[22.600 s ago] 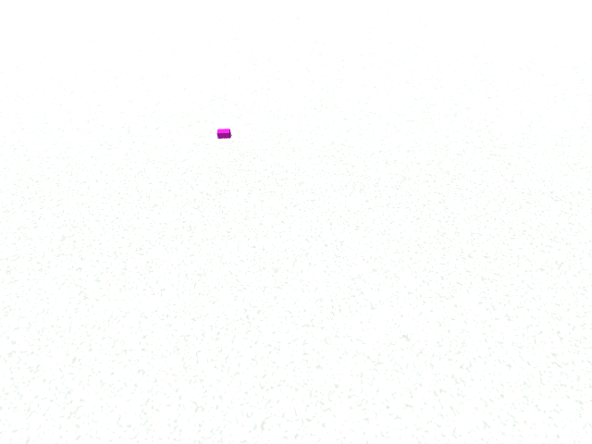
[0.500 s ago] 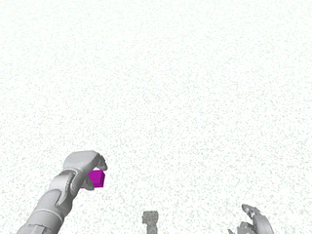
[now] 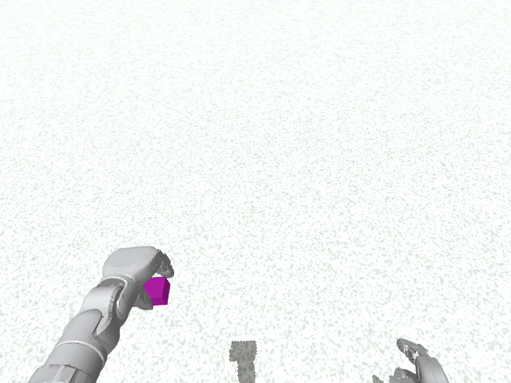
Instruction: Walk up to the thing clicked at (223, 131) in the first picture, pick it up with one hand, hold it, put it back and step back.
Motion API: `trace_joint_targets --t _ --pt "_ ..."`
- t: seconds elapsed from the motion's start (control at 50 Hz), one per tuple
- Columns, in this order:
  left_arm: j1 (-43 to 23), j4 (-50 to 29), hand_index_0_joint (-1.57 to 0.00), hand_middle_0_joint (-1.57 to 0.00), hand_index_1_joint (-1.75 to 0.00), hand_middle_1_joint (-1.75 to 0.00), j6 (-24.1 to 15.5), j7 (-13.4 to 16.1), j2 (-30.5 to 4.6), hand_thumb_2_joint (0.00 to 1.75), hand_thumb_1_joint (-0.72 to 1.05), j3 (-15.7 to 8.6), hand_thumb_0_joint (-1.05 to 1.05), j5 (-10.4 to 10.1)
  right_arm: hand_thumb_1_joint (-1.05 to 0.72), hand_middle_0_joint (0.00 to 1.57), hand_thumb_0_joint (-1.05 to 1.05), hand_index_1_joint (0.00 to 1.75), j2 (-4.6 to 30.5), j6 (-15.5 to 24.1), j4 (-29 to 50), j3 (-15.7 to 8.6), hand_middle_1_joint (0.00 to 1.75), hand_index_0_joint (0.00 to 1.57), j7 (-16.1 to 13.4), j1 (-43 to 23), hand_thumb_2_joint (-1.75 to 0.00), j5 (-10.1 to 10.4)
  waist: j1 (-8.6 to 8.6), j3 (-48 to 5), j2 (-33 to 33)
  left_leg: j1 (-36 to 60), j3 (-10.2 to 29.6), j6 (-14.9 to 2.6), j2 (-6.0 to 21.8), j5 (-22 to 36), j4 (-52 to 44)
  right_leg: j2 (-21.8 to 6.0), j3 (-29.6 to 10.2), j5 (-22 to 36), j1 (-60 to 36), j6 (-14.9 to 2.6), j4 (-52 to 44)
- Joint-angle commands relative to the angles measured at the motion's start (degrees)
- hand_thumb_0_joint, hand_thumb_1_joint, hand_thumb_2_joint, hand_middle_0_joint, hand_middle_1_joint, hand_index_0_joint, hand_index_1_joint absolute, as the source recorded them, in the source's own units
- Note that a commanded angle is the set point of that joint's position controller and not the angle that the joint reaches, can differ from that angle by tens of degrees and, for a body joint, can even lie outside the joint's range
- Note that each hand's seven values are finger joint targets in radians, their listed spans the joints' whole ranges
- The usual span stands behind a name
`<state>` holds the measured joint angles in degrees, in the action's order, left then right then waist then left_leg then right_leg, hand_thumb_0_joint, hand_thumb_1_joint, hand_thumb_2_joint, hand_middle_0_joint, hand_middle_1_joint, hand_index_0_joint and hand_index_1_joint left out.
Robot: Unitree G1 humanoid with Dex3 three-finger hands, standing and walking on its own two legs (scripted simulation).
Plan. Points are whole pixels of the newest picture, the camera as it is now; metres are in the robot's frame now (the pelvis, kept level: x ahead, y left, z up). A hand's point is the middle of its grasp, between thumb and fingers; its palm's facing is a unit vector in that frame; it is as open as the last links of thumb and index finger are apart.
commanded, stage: crouch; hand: left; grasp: from above
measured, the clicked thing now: (148, 291) +0.30 +0.23 -0.09
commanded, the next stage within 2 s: lower in 1.90 s
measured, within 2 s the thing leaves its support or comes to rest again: neither
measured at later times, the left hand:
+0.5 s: hand (168, 302) +0.33 +0.23 -0.23, palm faces -0.42 +0.05 -0.91, open 6.9 cm
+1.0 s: hand (189, 313) +0.39 +0.24 -0.46, palm faces -0.44 +0.02 -0.90, open 7.0 cm
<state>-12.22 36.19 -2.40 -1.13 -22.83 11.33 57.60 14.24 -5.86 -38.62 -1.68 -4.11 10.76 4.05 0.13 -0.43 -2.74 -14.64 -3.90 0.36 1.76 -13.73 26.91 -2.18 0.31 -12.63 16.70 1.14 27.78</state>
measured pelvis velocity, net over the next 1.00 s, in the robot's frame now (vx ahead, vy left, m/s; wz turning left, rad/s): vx -0.07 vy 0.01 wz -0.01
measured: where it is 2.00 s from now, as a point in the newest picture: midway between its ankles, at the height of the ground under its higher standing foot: outside the picture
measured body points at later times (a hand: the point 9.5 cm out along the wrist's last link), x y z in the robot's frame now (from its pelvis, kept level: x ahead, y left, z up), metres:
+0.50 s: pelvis -0.04 +0.01 -0.12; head +0.08 +0.02 +0.31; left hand +0.35 +0.23 -0.18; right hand +0.04 -0.29 -0.24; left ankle +0.00 +0.12 -0.74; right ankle +0.02 -0.13 -0.74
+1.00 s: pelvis -0.07 +0.01 -0.31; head +0.14 +0.04 +0.08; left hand +0.40 +0.24 -0.41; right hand -0.03 -0.26 -0.43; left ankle +0.00 +0.12 -0.74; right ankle +0.02 -0.13 -0.74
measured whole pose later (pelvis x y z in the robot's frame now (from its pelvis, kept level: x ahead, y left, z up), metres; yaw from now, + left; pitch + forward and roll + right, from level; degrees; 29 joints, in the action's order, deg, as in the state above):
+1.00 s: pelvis -0.07 +0.01 -0.31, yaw +0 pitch +37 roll -5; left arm -50.6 75.4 -8.5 20.4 -32.2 0.0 71.5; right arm 13.3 3.5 -42.6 -1.0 2.6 11.7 -5.2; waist 12.0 -9.8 -2.0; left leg -112.9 2.8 -0.7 2.1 -37.8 113.1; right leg -3.3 2.0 -35.4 111.2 1.6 109.3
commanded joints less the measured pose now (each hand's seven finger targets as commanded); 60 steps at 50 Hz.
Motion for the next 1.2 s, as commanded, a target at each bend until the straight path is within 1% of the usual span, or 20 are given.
trace_joint_targets --t 0.0,0.1,0.26,0.34,0.38,0.5,0.62,0.72,0.76,0.8,0.82,0.88,0.9,1.0,1.02,1.06,1.08,1.12,1.14,1.18 --pt "-15.2 -6.5 -1.23 -1.20 -0.02 -0.05 -1.4 4.4 -10.8 0.06 0.83 -6.1 0.00 1.0 -0.89 0.20 0.00 0.30 7.4 1.8 6.6 -3.0 0.30 0.20 0.0 -2.8 -0.90 -0.5 0.50 -11.6 4.1 3.7 1.5 -1.15 -2.6 10.9 -0.9 2.8 0.2 8.4 -1.0 -1.65 -2.4" --pt "-19.2 0.0 -1.26 -1.25 -0.02 -0.03 -3.5 10.3 -10.2 0.11 0.86 -6.3 0.00 3.5 -0.89 0.20 0.00 0.30 7.8 1.2 5.2 -3.5 0.30 0.20 0.7 -0.9 -0.90 -1.7 1.99 -13.0 3.9 -1.6 1.8 -0.77 -2.7 8.6 4.9 2.7 0.3 6.5 5.2 -1.74 2.7" --pt "-30.4 14.2 -1.28 -1.26 -0.05 -0.07 -3.5 19.9 -6.9 0.14 0.89 -4.2 0.00 8.6 -0.89 0.20 0.00 0.30 9.1 2.3 2.2 -5.4 0.30 0.20 2.4 5.1 -0.90 -3.7 4.89 -22.0 3.3 -19.9 2.2 -0.79 -2.3 5.7 24.7 2.6 0.2 4.6 23.2 -2.10 20.1" --pt "-35.5 18.8 -1.27 -1.26 -0.07 -0.08 -2.8 23.3 -9.6 0.18 0.87 -6.0 0.00 9.9 -0.90 0.20 0.00 0.30 9.5 3.4 1.9 -5.8 0.30 0.20 2.6 6.4 -0.90 -4.4 4.44 -28.2 0.1 -29.0 2.6 -0.80 -2.3 2.5 33.1 2.5 0.5 1.4 31.4 -2.37 28.7" --pt "-38.7 20.5 -1.27 -1.26 -0.07 -0.08 -2.3 24.5 -10.3 0.19 0.87 -6.4 0.00 10.2 -0.90 0.20 0.00 0.30 9.7 4.1 1.4 -5.7 0.30 0.20 2.3 7.1 -0.90 -4.9 5.61 -30.3 -1.5 -33.3 3.1 -0.90 -2.1 0.2 36.9 2.7 0.8 -0.8 37.2 -2.70 32.8" --pt "-44.4 22.7 -1.24 -1.24 -0.07 -0.07 -1.1 25.1 -12.9 0.20 0.83 -8.1 0.00 9.8 -0.90 0.20 0.00 0.30 10.6 5.9 1.1 -6.4 0.30 0.20 1.8 8.1 -0.90 -5.9 6.46 -38.1 -3.2 -44.0 5.1 -0.68 -1.4 -6.2 46.0 2.7 1.9 -6.7 48.7 -3.39 44.1" --pt "-47.7 26.5 -1.19 -1.18 -0.09 -0.09 -0.8 23.7 -15.2 0.23 0.77 -9.9 0.00 9.7 -0.89 0.20 0.00 0.30 11.1 7.4 0.5 -6.1 0.30 0.20 2.3 8.7 -0.90 -6.7 8.18 -40.3 -4.3 -53.3 6.6 -0.58 -1.3 -13.5 52.8 2.3 2.7 -13.0 59.4 -3.52 52.5" --pt "-50.7 28.6 -1.19 -1.17 -0.10 -0.12 -3.0 22.6 -17.1 0.23 0.78 -11.2 0.00 10.2 -0.89 0.20 0.00 0.30 11.6 8.7 -0.4 -5.3 0.30 0.20 3.4 10.3 -0.90 -7.4 10.23 -42.9 -3.9 -61.3 6.9 -1.15 -1.6 -14.4 60.9 1.8 2.9 -13.9 66.3 -3.49 59.5" --pt "-55.7 26.1 -1.21 -1.19 -0.10 -0.12 -4.6 22.8 -20.0 0.22 0.82 -12.3 0.00 10.9 -0.89 0.20 0.00 0.30 11.5 9.2 -0.8 -5.0 0.30 0.20 3.9 10.9 -0.90 -7.8 11.07 -44.1 -5.5 -63.3 7.3 -1.16 -1.7 -16.4 63.3 1.8 3.1 -15.5 69.4 -3.42 61.5" --pt "-54.4 29.4 -1.21 -1.16 -0.10 -0.14 -5.1 23.0 -19.6 0.17 0.84 -12.2 0.00 11.6 -0.89 0.20 0.00 0.30 12.3 9.6 -1.3 -4.7 0.30 0.20 4.6 11.4 -0.90 -8.1 11.55 -44.0 -5.8 -64.8 7.6 -1.02 -1.7 -16.8 65.5 1.6 3.5 -16.0 72.6 -3.48 63.8" --pt "-57.8 25.5 -1.22 -1.17 -0.10 -0.15 -5.9 23.4 -22.3 0.18 0.85 -13.5 0.00 12.1 -0.89 0.20 0.00 0.30 11.8 9.7 -1.3 -4.5 0.30 0.20 4.9 11.5 -0.90 -8.3 11.17 -46.5 -7.7 -64.5 7.4 -0.96 -1.7 -16.6 66.6 1.7 3.6 -15.8 72.8 -3.55 64.9" --pt "-60.2 26.5 -1.23 -1.18 -0.12 -0.17 -6.3 24.3 -23.9 0.19 0.89 -14.5 0.00 13.1 -0.89 0.20 0.00 0.30 12.0 10.0 -1.8 -4.2 0.30 0.20 5.7 12.2 -0.90 -9.0 11.82 -47.5 -9.9 -65.5 7.5 -0.70 -1.7 -16.3 69.3 1.5 4.0 -15.7 75.7 -3.62 68.0" --pt "-59.2 30.1 -1.23 -1.18 -0.12 -0.16 -5.9 24.3 -21.7 0.20 0.87 -13.4 0.00 13.5 -0.89 0.20 0.00 0.30 12.6 10.0 -2.4 -4.3 0.30 0.20 5.8 12.4 -0.90 -9.1 12.40 -47.2 -10.6 -65.5 7.4 -0.66 -1.7 -15.3 70.5 1.4 4.0 -15.0 77.8 -3.59 68.9" --pt "-63.0 28.9 -1.19 -1.16 -0.09 -0.12 -6.0 24.4 -25.7 0.18 0.81 -15.3 0.00 13.6 -0.90 0.20 0.00 0.30 12.6 10.2 -2.7 -4.2 0.30 0.20 7.3 13.0 -0.90 -9.7 12.70 -49.2 -12.0 -68.7 6.4 -0.95 -1.9 -13.3 75.5 1.4 4.3 -13.2 78.8 -3.63 72.9" --pt "-61.5 32.8 -1.19 -1.16 -0.09 -0.12 -5.5 24.1 -23.1 0.19 0.80 -13.9 0.00 13.8 -0.90 0.20 0.00 0.30 12.7 10.2 -2.6 -3.9 0.30 0.20 7.5 12.7 -0.90 -9.9 13.35 -48.2 -11.5 -69.8 6.2 -1.03 -1.9 -13.3 76.4 1.5 4.4 -13.0 79.4 -3.53 73.3" --pt "-63.6 30.3 -1.20 -1.16 -0.09 -0.13 -6.1 24.0 -26.5 0.16 0.82 -15.8 0.00 13.7 -0.90 0.20 0.00 0.30 12.8 10.1 -3.1 -4.0 0.30 0.20 7.9 13.5 -0.90 -10.0 13.31 -48.2 -11.8 -71.0 6.0 -1.10 -1.9 -12.9 77.9 1.4 4.5 -12.4 79.5 -3.45 74.6" --pt "-61.8 32.4 -1.20 -1.16 -0.07 -0.11 -5.8 23.7 -24.8 0.15 0.82 -15.1 0.00 13.6 -0.90 0.20 0.00 0.30 12.9 10.2 -2.8 -3.7 0.30 0.20 8.2 13.4 -0.90 -10.1 13.86 -47.3 -11.9 -71.0 6.6 -0.82 -1.7 -12.4 78.2 1.2 4.8 -12.3 81.1 -3.47 75.7" --pt "-64.7 30.1 -1.18 -1.15 -0.07 -0.10 -6.6 23.4 -28.1 0.15 0.79 -16.2 0.00 14.0 -0.90 0.20 0.00 0.30 13.1 9.9 -3.3 -3.8 0.30 0.20 8.5 13.4 -0.90 -10.2 13.38 -48.5 -13.5 -71.9 5.9 -0.91 -1.7 -11.5 80.0 1.6 4.6 -11.4 80.8 -3.61 77.1" --pt "-62.9 33.1 -1.18 -1.15 -0.07 -0.10 -6.5 23.0 -26.4 0.16 0.79 -15.3 0.00 14.2 -0.90 0.20 0.00 0.30 13.2 9.8 -3.0 -3.7 0.30 0.20 8.7 13.6 -0.90 -10.3 14.01 -47.4 -12.3 -72.3 6.0 -0.97 -1.7 -11.3 80.9 1.5 4.7 -11.3 81.5 -3.44 77.3" --pt "-64.5 32.5 -1.18 -1.15 -0.07 -0.10 -7.1 22.8 -28.4 0.15 0.79 -16.1 0.00 14.2 -0.90 0.20 0.00 0.30 13.7 9.6 -3.4 -3.5 0.30 0.20 9.0 13.8 -0.90 -10.4 14.04 -47.5 -12.5 -74.4 5.9 -1.05 -1.8 -10.8 82.3 1.7 4.8 -10.7 82.1 -3.42 78.8"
